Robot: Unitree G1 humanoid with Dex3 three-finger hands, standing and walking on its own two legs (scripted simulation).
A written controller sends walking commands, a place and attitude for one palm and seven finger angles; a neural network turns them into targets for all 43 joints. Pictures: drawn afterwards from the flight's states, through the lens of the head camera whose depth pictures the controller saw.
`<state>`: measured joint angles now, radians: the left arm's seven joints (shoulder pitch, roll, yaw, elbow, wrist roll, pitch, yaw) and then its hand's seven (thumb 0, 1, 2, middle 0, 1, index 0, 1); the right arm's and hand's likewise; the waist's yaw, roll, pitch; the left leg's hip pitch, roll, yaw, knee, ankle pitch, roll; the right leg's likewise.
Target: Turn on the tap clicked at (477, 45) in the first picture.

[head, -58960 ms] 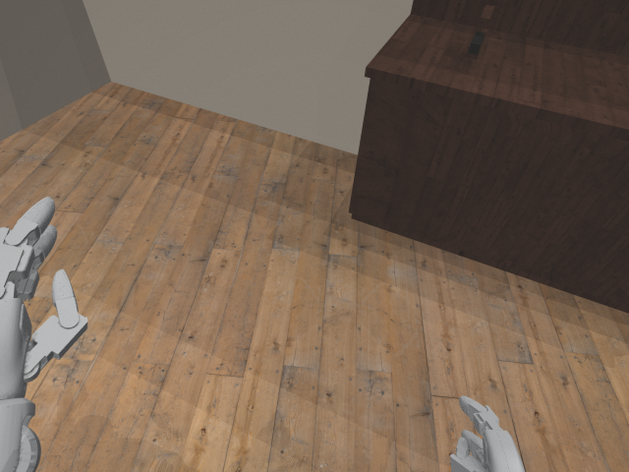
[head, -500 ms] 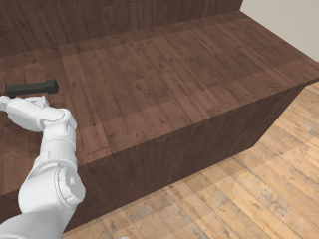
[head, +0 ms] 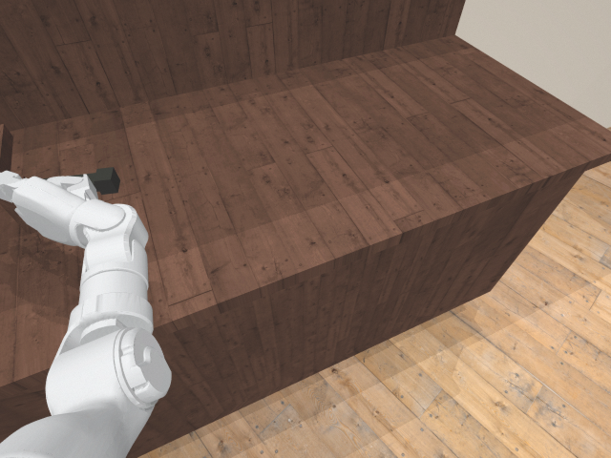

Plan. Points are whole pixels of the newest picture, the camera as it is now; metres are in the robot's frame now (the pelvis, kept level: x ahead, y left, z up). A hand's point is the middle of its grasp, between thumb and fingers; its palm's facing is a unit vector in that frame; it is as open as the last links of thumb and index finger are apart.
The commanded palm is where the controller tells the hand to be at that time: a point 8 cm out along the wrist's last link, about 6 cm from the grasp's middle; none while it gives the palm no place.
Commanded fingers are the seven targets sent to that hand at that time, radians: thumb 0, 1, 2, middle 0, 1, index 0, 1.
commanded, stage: lift the hand up off the lever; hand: left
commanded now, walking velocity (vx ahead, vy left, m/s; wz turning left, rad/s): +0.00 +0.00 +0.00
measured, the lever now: (107, 180) +0.51 +0.28 +0.08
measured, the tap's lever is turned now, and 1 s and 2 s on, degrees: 76 76 76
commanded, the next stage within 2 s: draw the hand back beside the body in 0.46 s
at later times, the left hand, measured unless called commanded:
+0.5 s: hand (77, 150) +0.47 +0.27 +0.17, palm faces +0.84 -0.54 -0.09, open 7.8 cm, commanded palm +0.42 +0.28 +0.16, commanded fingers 0.00 0.90 0.90 -0.15 -0.15 -0.15 -0.15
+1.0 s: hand (42, 218) +0.36 +0.28 +0.16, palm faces +0.34 -0.91 -0.23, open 7.7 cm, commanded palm +0.33 +0.30 +0.18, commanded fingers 0.00 0.90 0.90 -0.17 -0.22 -0.17 -0.22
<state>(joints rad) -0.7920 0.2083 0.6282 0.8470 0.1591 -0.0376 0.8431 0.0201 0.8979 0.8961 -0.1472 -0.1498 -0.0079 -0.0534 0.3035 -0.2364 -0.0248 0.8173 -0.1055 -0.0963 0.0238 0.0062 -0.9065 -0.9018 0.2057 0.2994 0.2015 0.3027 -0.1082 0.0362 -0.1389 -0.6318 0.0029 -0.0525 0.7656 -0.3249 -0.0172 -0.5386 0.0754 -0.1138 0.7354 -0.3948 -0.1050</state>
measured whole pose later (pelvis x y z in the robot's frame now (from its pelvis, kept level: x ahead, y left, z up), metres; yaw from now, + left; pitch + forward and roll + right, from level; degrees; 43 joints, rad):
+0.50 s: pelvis +0.01 +0.02 +0.02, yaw +1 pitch +10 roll -1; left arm -0.90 0.26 0.46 0.96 0.09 0.02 0.80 0.02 0.90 0.90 -0.10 -0.13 -0.15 -0.15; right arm 0.31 -0.26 -0.02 0.81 -0.05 0.01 0.02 0.01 -0.91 -0.90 0.20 0.30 0.20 0.30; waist -0.08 0.04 -0.12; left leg -0.53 -0.02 -0.05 0.63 -0.27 0.01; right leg -0.43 0.06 -0.11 0.59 -0.33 -0.08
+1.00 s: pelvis +0.03 +0.05 +0.04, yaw -5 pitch -1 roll +0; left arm -0.10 0.33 0.25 0.19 -0.07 -0.05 0.13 0.02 0.89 0.90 -0.17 -0.19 -0.17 -0.19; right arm 0.25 -0.26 0.00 0.64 0.04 -0.01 -0.04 0.01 -0.91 -0.90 0.20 0.30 0.20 0.30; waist 0.03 0.05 -0.02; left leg -0.17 -0.02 0.05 0.42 -0.24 0.04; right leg -0.10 0.05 0.01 0.37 -0.26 -0.04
